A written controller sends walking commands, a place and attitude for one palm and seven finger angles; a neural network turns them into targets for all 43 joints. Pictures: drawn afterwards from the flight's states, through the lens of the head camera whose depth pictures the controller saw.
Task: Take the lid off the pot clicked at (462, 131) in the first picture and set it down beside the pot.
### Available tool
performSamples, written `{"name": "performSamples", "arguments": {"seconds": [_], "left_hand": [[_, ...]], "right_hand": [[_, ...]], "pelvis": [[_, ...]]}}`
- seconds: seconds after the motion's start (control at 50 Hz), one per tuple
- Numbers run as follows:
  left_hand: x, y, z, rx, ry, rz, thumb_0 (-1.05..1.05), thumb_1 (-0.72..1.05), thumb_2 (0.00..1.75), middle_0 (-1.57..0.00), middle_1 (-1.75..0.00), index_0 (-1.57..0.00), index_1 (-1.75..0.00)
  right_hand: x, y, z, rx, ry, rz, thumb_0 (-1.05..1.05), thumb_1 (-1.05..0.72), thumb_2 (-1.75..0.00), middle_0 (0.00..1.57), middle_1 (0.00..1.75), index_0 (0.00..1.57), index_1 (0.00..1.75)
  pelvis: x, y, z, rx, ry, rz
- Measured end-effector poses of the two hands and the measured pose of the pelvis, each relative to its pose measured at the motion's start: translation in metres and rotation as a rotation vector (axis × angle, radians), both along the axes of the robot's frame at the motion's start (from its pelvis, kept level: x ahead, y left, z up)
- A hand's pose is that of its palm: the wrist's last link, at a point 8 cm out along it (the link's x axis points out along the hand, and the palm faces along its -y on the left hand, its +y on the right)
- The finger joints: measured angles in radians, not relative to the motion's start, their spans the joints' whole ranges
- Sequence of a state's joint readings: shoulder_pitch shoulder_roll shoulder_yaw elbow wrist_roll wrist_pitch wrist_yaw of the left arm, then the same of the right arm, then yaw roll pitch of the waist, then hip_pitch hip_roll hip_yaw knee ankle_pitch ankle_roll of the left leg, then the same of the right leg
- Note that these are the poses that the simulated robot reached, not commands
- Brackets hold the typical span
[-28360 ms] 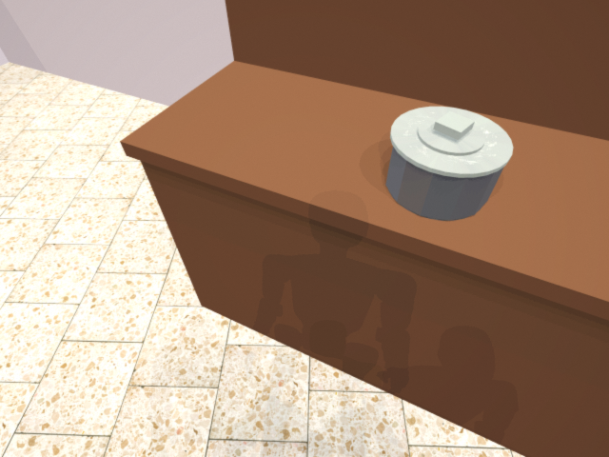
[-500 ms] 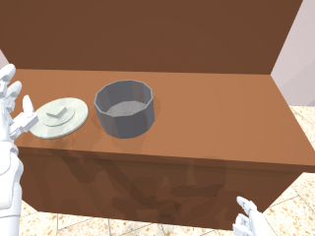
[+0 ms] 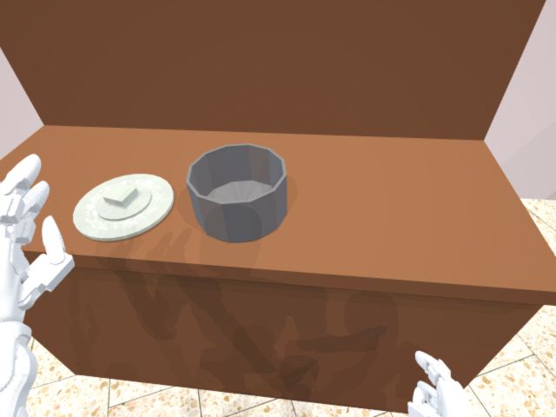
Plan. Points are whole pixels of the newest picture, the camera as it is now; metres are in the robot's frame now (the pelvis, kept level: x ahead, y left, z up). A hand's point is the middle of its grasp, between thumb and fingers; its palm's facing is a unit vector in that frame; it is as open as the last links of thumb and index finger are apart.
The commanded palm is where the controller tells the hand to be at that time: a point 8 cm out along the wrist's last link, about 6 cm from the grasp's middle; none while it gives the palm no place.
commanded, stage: draw the hand back to the body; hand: left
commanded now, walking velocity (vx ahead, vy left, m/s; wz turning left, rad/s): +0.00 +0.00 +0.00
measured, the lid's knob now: (121, 194) +0.51 +0.39 +0.03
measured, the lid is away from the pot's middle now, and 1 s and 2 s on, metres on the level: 0.25 0.25 0.25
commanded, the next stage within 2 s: step back with the hand held close in 0.28 s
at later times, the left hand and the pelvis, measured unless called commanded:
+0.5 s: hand (20, 262) +0.19 +0.29 +0.21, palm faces +0.45 -0.81 -0.38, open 7.4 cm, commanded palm +0.13 +0.31 +0.21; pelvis +0.00 +0.03 +0.00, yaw -1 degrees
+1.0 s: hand (31, 289) +0.18 +0.28 +0.19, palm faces +0.33 -0.81 -0.48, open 7.4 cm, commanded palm +0.10 +0.32 +0.21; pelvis -0.04 +0.05 -0.01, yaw -2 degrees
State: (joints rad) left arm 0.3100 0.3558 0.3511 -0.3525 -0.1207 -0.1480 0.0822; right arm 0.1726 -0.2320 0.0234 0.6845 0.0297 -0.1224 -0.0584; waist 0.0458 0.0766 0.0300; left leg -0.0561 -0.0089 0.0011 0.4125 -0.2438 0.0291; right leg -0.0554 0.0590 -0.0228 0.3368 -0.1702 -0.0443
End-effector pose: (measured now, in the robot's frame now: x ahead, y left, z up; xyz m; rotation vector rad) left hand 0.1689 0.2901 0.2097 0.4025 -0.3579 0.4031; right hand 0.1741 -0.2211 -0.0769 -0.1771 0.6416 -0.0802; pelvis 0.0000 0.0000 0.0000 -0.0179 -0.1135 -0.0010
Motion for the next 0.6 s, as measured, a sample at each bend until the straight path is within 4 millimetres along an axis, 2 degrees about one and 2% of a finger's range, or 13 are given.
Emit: {"name": "performSamples", "arguments": {"seconds": [0.18, 0.26, 0.32, 0.4, 0.5, 0.54, 0.6], "left_hand": [[-0.024, 0.002, -0.001, 0.029, 0.018, -0.031, 0.01, 0.89, 0.90, -0.21, -0.30, -0.21, -0.30], [-0.027, 0.014, -0.001, 0.037, 0.013, -0.008, 0.01, 0.88, 0.90, -0.21, -0.30, -0.21, -0.30], [-0.026, 0.020, -0.003, 0.017, 0.011, 0.009, 0.01, 0.88, 0.90, -0.21, -0.30, -0.21, -0.30], [-0.024, 0.019, -0.002, 0.013, 0.005, -0.012, 0.01, 0.89, 0.90, -0.20, -0.30, -0.21, -0.30], [-0.017, 0.035, 0.015, 0.130, -0.069, -0.016, 0.01, 0.88, 0.90, -0.21, -0.30, -0.21, -0.30], [-0.010, 0.039, 0.012, 0.138, -0.073, -0.026, 0.01, 0.88, 0.90, -0.21, -0.30, -0.21, -0.30], [0.001, 0.036, -0.003, 0.116, -0.019, -0.077, 0.01, 0.89, 0.90, -0.20, -0.30, -0.21, -0.30]], "right_hand": [[0.008, 0.023, 0.009, -0.005, -0.043, 0.032, 0.02, -0.90, -0.90, 0.20, 0.30, 0.20, 0.30], [0.012, 0.034, 0.011, -0.009, -0.040, 0.047, 0.01, -0.90, -0.90, 0.20, 0.30, 0.20, 0.30], [0.014, 0.041, 0.012, -0.010, -0.039, 0.059, 0.01, -0.90, -0.90, 0.20, 0.30, 0.20, 0.30], [0.015, 0.048, 0.013, -0.011, -0.046, 0.071, 0.01, -0.90, -0.90, 0.20, 0.30, 0.20, 0.30], [0.011, 0.051, 0.015, -0.029, -0.003, 0.066, 0.01, -0.90, -0.90, 0.20, 0.30, 0.20, 0.30], [0.007, 0.048, 0.015, -0.044, 0.022, 0.052, 0.01, -0.90, -0.90, 0.20, 0.30, 0.20, 0.31], [-0.002, 0.042, 0.013, -0.063, 0.054, 0.017, 0.01, -0.90, -0.90, 0.20, 0.30, 0.20, 0.31]], "pelvis": [[0.003, 0.016, 0.000, -0.005, -0.004, -0.003], [0.003, 0.022, -0.001, -0.007, -0.006, 0.003], [0.002, 0.026, -0.001, -0.008, -0.005, 0.003], [0.004, 0.031, -0.001, -0.008, -0.001, 0.000], [0.001, 0.034, -0.002, -0.015, 0.034, -0.012], [-0.001, 0.037, -0.002, -0.016, 0.050, -0.018], [-0.005, 0.044, -0.003, -0.011, 0.074, -0.027]]}}
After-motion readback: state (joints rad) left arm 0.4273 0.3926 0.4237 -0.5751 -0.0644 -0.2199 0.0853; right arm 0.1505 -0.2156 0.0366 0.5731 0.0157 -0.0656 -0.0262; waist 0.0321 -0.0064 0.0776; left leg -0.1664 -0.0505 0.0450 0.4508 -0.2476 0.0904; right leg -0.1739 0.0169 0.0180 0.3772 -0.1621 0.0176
